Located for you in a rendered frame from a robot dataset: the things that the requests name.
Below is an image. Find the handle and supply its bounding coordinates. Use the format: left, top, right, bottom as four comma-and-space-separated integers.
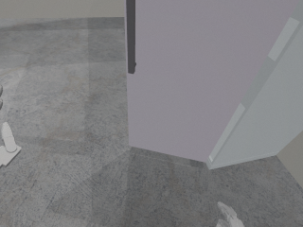
126, 0, 136, 74

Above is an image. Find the robot left hand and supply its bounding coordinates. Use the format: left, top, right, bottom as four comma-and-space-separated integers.
0, 84, 22, 168

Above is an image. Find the fridge door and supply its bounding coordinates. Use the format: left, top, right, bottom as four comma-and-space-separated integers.
124, 0, 300, 163

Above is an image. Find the robot right hand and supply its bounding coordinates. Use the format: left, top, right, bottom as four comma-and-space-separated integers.
216, 201, 244, 227

